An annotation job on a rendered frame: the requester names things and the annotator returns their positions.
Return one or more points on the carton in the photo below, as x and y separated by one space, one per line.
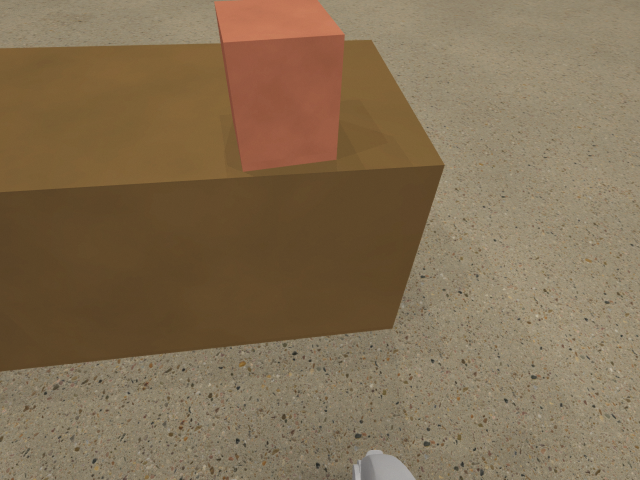
283 62

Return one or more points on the pedestal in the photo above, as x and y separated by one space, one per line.
128 227

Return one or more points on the right robot thigh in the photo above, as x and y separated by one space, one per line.
380 467

